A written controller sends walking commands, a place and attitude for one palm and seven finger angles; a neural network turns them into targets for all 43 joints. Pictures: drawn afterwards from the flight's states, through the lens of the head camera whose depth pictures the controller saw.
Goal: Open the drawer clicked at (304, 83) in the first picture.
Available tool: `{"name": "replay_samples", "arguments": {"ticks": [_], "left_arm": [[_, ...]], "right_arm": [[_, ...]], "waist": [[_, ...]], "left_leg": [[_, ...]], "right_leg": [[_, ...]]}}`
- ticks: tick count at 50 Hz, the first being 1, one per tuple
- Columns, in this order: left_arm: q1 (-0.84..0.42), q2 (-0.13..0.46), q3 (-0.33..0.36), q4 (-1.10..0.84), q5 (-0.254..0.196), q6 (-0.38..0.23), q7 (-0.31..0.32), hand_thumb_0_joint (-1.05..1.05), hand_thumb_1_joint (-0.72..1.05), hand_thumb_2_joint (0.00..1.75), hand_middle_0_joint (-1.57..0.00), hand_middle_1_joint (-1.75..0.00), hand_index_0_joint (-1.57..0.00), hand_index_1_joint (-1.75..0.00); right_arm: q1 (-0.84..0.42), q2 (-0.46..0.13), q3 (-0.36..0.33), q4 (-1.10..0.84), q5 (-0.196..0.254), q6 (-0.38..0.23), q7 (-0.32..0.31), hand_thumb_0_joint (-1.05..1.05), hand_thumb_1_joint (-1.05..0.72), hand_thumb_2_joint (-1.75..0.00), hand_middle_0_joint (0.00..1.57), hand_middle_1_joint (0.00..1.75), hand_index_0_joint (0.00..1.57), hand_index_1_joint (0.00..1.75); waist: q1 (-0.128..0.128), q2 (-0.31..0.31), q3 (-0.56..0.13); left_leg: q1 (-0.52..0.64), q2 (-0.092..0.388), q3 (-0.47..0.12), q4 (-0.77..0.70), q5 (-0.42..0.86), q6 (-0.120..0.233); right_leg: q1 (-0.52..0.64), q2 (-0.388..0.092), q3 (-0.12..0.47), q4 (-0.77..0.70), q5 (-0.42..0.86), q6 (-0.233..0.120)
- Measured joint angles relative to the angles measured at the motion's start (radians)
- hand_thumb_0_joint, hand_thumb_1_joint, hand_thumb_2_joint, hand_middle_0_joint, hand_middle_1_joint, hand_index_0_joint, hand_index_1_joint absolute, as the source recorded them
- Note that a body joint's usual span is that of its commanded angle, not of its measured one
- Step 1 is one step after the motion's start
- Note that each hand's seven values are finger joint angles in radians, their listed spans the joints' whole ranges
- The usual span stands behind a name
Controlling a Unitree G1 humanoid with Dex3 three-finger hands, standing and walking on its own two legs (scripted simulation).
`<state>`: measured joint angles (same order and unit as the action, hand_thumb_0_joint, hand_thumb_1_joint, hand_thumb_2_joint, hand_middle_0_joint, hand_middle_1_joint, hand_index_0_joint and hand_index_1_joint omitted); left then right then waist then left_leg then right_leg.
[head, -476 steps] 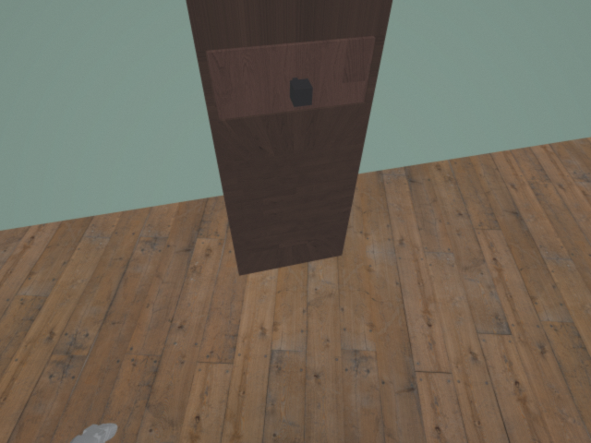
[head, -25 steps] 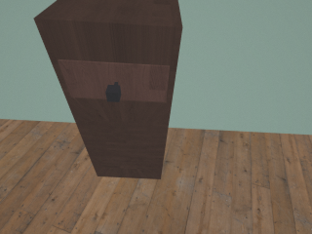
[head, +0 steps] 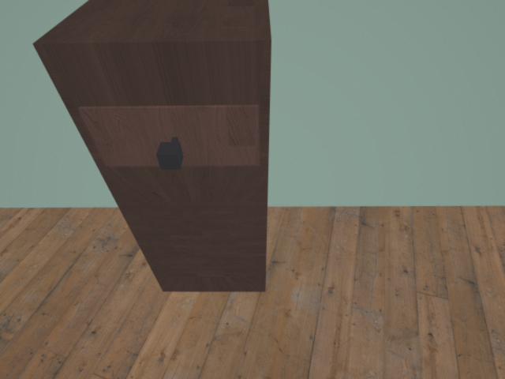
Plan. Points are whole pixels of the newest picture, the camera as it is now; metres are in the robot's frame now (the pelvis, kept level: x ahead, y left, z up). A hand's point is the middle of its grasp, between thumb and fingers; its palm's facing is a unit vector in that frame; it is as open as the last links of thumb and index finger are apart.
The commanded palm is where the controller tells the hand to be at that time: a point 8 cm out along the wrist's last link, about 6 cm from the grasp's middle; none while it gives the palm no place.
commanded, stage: look again from close up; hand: left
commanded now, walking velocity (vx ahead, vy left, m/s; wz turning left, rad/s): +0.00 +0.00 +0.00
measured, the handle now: (172, 149) +0.57 +0.22 +0.04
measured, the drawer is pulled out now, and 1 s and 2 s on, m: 0.00 0.00 0.00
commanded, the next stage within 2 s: shuffle to correct the standing spot in 0.12 s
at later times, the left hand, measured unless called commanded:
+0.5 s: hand out of the picture -0.07 +0.19 -0.18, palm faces +0.06 -0.99 -0.14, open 7.4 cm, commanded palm none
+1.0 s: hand out of the picture +0.11 +0.23 -0.17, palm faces -0.01 -0.98 -0.21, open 7.3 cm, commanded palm none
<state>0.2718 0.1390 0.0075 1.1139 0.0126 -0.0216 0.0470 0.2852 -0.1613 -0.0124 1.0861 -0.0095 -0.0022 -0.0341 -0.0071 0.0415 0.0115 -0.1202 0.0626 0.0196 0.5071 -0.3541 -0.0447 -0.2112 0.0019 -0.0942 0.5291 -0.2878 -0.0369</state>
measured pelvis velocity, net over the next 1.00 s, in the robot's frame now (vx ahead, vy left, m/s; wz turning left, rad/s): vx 0.06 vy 0.04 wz -0.01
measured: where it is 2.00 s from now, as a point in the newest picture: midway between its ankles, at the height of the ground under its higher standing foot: outside the picture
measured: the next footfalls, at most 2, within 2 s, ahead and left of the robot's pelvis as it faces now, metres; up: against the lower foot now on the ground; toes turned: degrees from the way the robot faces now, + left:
right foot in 1.04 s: +0.21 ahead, -0.10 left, +0.00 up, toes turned -6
left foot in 1.24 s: +0.09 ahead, +0.14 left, +0.00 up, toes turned +5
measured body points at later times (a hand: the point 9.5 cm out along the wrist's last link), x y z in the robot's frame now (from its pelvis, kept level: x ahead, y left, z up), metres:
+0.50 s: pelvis -0.02 +0.03 +0.00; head -0.04 +0.04 +0.45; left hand -0.07 +0.24 -0.17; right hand -0.10 -0.18 -0.16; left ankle -0.05 +0.14 -0.73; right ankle +0.00 -0.09 -0.73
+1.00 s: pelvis +0.06 +0.04 +0.01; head +0.09 +0.04 +0.45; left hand +0.12 +0.28 -0.15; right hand -0.02 -0.14 -0.15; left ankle -0.02 +0.13 -0.73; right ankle +0.17 -0.09 -0.70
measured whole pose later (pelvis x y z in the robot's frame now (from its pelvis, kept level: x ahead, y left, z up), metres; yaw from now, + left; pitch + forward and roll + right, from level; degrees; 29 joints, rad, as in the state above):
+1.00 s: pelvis +0.06 +0.04 +0.01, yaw -1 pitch -1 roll -1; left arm 0.20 0.19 0.04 1.03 0.02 0.00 0.01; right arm 0.42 -0.07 0.02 1.11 -0.02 -0.05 -0.04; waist -0.03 0.01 0.09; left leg -0.03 0.02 0.10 0.41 -0.36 0.03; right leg -0.48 -0.05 -0.09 0.69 -0.18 -0.03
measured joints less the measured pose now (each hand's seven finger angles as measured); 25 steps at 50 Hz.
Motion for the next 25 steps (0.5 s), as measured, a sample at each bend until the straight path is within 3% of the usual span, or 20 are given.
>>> {"name": "replay_samples", "arguments": {"ticks": [14,25], "left_arm": [[0.055,-0.002,-0.004,-0.01,0.001,0.021,-0.019,0.01,0.91,0.9,-0.2,-0.3,-0.2,-0.3],[0.149,-0.014,0.023,-0.017,0.015,0.022,-0.038,0.01,0.9,0.9,-0.2,-0.3,-0.2,-0.3]], "right_arm": [[0.071,0.03,0.024,0.018,-0.006,-0.002,0.013,0.0,-0.91,-0.9,0.19,0.3,0.19,0.3],[0.169,0.043,0.007,0.037,-0.014,0.002,0.021,0.0,-0.9,-0.9,0.2,0.3,0.19,0.3]], "waist": [[0.009,-0.038,-0.014],[0.006,-0.048,-0.025]], "left_leg": [[-0.018,-0.024,0.014,-0.02,0.053,0.029],[-0.059,-0.034,0.024,0.062,-0.005,0.059]], "right_leg": [[-0.007,-0.02,0.016,-0.05,0.073,0.02],[-0.061,-0.019,0.047,0.059,-0.053,0.001]]}}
